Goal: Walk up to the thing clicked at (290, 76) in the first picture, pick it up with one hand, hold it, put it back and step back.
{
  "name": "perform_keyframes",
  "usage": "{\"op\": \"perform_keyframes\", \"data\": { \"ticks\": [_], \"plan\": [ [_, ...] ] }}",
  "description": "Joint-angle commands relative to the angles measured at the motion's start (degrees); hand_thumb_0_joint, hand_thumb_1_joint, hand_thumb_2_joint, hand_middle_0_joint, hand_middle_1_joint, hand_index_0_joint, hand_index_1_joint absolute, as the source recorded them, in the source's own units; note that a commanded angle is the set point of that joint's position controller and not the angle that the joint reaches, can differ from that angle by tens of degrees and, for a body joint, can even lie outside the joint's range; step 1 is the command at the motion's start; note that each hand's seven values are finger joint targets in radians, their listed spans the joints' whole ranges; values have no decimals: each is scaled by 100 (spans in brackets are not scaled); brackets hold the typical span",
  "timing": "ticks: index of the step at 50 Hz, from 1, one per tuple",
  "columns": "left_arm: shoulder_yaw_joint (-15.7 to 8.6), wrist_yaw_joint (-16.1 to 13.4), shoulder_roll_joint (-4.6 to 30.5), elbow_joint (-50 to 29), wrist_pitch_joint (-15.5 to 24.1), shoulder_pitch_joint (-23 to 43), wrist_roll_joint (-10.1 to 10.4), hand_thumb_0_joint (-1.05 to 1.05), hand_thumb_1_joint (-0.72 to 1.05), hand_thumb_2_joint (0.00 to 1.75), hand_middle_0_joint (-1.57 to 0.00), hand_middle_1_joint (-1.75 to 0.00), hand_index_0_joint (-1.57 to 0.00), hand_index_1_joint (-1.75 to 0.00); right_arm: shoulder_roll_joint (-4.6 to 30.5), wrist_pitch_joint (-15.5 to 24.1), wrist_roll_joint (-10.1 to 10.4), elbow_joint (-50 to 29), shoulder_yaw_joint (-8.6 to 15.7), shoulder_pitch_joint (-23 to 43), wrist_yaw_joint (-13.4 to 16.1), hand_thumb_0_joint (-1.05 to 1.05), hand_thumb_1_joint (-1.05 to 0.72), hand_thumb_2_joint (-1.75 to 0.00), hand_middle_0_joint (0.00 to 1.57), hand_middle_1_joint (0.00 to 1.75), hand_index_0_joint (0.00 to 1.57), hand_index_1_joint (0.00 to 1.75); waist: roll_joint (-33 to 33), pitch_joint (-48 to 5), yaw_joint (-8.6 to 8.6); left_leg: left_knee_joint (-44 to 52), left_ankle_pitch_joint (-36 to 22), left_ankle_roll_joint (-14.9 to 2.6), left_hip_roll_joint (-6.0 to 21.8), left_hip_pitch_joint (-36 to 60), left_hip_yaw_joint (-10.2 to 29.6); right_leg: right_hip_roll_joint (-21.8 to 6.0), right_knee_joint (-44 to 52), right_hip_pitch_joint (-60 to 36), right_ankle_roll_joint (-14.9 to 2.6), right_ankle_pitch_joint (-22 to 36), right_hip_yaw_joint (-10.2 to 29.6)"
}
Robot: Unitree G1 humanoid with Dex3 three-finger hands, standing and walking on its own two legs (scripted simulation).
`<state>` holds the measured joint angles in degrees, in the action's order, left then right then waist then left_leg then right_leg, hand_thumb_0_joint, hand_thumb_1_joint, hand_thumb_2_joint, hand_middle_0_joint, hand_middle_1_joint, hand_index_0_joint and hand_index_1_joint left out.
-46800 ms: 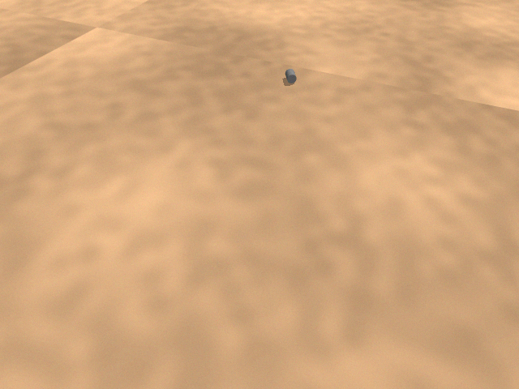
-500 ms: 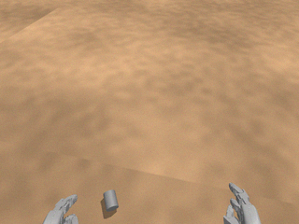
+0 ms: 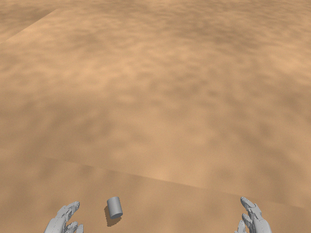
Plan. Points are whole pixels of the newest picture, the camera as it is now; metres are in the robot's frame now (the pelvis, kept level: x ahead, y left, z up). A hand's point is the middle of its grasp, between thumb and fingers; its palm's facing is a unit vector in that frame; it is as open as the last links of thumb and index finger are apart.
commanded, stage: home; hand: left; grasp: from above
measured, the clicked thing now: (114, 207) +0.43 +0.22 -0.68
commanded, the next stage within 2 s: stand in 1.16 s
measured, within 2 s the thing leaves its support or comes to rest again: neither
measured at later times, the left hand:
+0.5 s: hand out of the picture +0.17 +0.18 -0.05, palm faces +0.05 -0.98 -0.19, open 7.8 cm
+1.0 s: hand out of the picture +0.17 +0.18 -0.05, palm faces +0.05 -0.98 -0.19, open 7.4 cm
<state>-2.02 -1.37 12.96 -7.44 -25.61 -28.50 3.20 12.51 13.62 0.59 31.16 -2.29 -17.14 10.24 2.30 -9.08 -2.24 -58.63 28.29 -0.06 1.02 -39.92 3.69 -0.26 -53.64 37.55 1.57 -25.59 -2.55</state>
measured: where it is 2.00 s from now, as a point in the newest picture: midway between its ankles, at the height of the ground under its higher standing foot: outside the picture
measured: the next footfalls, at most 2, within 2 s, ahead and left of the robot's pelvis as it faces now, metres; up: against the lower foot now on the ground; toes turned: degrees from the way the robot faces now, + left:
none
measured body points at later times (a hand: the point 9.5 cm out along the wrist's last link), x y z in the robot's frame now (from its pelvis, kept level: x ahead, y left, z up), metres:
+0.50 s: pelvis +0.01 +0.00 +0.00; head +0.03 +0.01 +0.45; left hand +0.17 +0.23 -0.03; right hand +0.17 -0.24 -0.06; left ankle +0.01 +0.11 -0.68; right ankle +0.01 -0.14 -0.68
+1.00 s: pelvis +0.01 +0.00 +0.00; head +0.03 +0.01 +0.45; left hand +0.16 +0.23 -0.03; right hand +0.17 -0.25 -0.06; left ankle +0.01 +0.11 -0.68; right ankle +0.01 -0.14 -0.68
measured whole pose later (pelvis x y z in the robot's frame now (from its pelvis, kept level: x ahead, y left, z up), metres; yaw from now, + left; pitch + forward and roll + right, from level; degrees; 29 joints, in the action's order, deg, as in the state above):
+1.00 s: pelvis +0.01 +0.00 +0.00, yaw +0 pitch +10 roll -3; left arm -1.9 -1.4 13.2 -7.8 -25.5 -29.1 3.3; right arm 12.5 13.2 0.6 30.8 -1.9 -16.8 10.0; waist 2.3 -9.5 -2.3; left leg -58.9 29.2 0.0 1.1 -39.9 3.7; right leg -0.2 -54.0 37.6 1.5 -26.5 -2.5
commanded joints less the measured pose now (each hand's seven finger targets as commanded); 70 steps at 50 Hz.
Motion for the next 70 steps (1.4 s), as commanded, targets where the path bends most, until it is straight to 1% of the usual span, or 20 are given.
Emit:
{"op": "perform_keyframes", "data": {
  "ticks": [1, 12, 13, 15, 21, 25, 27, 29, 32, 38, 44, 46, 56, 60, 62, 63, 64, 65, 67, 70],
  "plan": [
    [-301, -14, 579, -1191, 252, 139, -44, 0, 78, 83, -19, -28, -19, -28, 701, 392, -20, -957, 314, 441, 101, 0, -90, -90, 20, 30, 20, 30, 162, -390, 7, 1117, -805, -48, -100, 427, -82, 150, 829, -268, -158, 583, -151],
    [-310, -10, 600, -1127, 276, 85, -50, 0, 78, 83, -19, -28, -19, -28, 746, 389, -21, -899, 353, 403, 105, 0, -90, -90, 20, 30, 20, 30, 171, -386, 4, 1114, -1086, -18, -51, 528, -32, 172, 724, -260, -174, 753, -167],
    [-263, -17, 566, -1205, 275, 107, -50, 0, 84, 86, -19, -29, -19, -29, 702, 381, -20, -933, 322, 438, 105, 0, -90, -90, 20, 30, 20, 30, 146, -414, 21, 1082, -1151, -27, -69, 502, -38, 163, 752, -278, -170, 827, -172],
    [-307, -23, 572, -1144, 272, 76, -45, 0, 78, 83, -19, -28, -19, -28, 704, 392, -19, -938, 329, 428, 102, 0, -90, -90, 20, 30, 20, 30, 48, -418, 7, 1068, -1130, -38, -68, 468, -38, 162, 754, -333, -167, 823, -164],
    [-292, -26, 574, -1128, 266, 22, -61, 0, 86, 88, -20, -29, -20, -29, 692, 360, -35, -928, 346, 406, 102, 0, -90, -90, 20, 30, 20, 30, 60, -570, 18, 961, -1402, -45, -99, 533, -100, 142, 752, -429, -163, 1092, -128],
    [-254, -8, 580, -1213, 266, 104, -61, 0, 80, 84, -19, -28, -19, -28, 730, 356, -35, -899, 351, 394, 90, 0, -90, -90, 20, 30, 20, 30, 186, -535, -1, 1012, -1606, -5, -58, 642, -46, 158, 666, -385, -184, 1172, -161],
    [-253, -15, 575, -1235, 277, 148, -51, 0, 90, 90, -20, -30, -20, -30, 699, 334, -31, -948, 337, 422, 85, 0, -90, -90, 20, 30, 20, 30, 166, -529, 3, 1015, -1534, -8, -64, 581, -24, 157, 695, -358, -181, 1130, -164],
    [-285, -29, 569, -1125, 265, 117, -50, 0, 90, 90, -20, -30, -20, -30, 723, 350, -30, -944, 350, 447, 88, 0, -90, -90, 20, 30, 20, 30, 27, -395, 0, 1062, -1240, -36, -57, 503, -29, 160, 748, -339, -162, 917, -165],
    [-278, -13, 580, -1135, 268, 10, -40, 0, 89, 89, -20, -30, -20, -30, 728, 333, -22, -944, 356, 406, 81, 0, -90, -90, 20, 30, 20, 30, 121, -531, 7, 1043, -1457, -14, -54, 601, -30, 159, 690, -385, -181, 1068, -163],
    [-272, -22, 588, -1274, 284, 160, -46, 0, 90, 90, -20, -30, -20, -30, 704, 329, -26, -986, 351, 459, 73, 0, -90, -90, 20, 30, 20, 30, 160, -423, 14, 1045, -1093, -36, -83, 452, -72, 143, 768, -310, -160, 840, -137],
    [-336, -23, 629, -1122, 277, -19, -34, 0, 90, 90, -20, -30, -20, -30, 726, 320, -25, -950, 377, 376, 77, 0, -90, -90, 20, 30, 20, 30, 88, -572, -4, 976, -1427, -30, -70, 529, -51, 153, 686, -395, -169, 1087, -146],
    [-255, -26, 583, -1263, 293, 131, -26, 0, 90, 90, -20, -30, -20, -30, 716, 313, -12, -998, 351, 424, 78, 0, -90, -90, 20, 30, 20, 30, 104, -448, -30, 994, -1252, -48, -78, 486, -62, 147, 733, -332, -166, 966, -131],
    [-333, -41, 642, -1110, 251, -18, -52, 0, 90, 90, -20, -30, -20, -30, 735, 297, -9, -1009, 373, 436, 75, 0, -90, -90, 20, 30, 20, 30, 27, -367, 7, 1042, -997, -57, -83, 383, -59, 145, 779, -308, -157, 761, -135],
    [-273, -27, 578, -1209, 256, 12, -28, 0, 90, 90, -20, -30, -20, -30, 727, 297, -8, -996, 379, 384, 74, 0, -90, -90, 20, 30, 20, 30, 140, -583, -13, 1008, -1360, -23, -52, 542, -14, 152, 679, -353, -178, 1028, -156],
    [-289, -32, 610, -1190, 253, 132, -25, 0, 90, 90, -20, -30, -20, -30, 743, 300, -5, -979, 370, 406, 64, 0, -90, -90, 20, 30, 20, 30, 145, -388, -32, 1046, -1218, -30, -45, 507, -16, 163, 709, -264, -170, 908, -147],
    [-310, -241, 1068, 821, 1453, 1712, -682, 0, 90, 90, -20, -30, -20, -30, 1350, -326, -734, 437, 594, 864, -277, 0, -90, -90, 20, 30, 20, 30, -240, 924, 443, 1493, -2240, -310, 165, 677, 134, -288, 1008, -1214, -402, 1030, 386],
    [-414, -217, 1152, 1841, 1833, 1183, -726, 0, 90, 90, -20, -30, -20, -30, 1392, -560, -719, 464, 673, 801, -436, 0, -90, -90, 20, 30, 20, 30, -438, 319, 394, 1492, -2291, -349, 110, 1058, 9, -351, 1083, -1468, -588, 1000, 633],
    [-384, -177, 1188, 2082, 2024, 1103, -708, 0, 90, 90, -20, -30, -20, -30, 1485, -685, -766, 318, 713, 721, -521, 0, -90, -90, 20, 30, 20, 30, -463, 275, 289, 1443, -2129, -353, 63, 1202, 128, -349, 1235, -1322, -654, 1138, 802],
    [-308, -124, 1255, 2587, 2248, 1313, -725, 0, 90, 90, -20, -30, -20, -30, 1317, -765, -546, 599, 691, 697, -713, 0, -90, -90, 20, 30, 20, 30, -254, 73, 322, 1688, -1918, -361, 42, 1536, 134, -491, 1149, -1765, -574, 1441, 809],
    [-325, -102, 1220, 3370, 2323, 1562, -624, 0, 90, 90, -20, -30, -20, -30, 1210, -856, -354, 856, 719, 895, -878, 0, -90, -90, 20, 30, 20, 30, -398, 207, 419, 1899, -1632, -318, -14, 1726, 129, -516, 1626, -1815, -448, 1158, 764]
  ]
}}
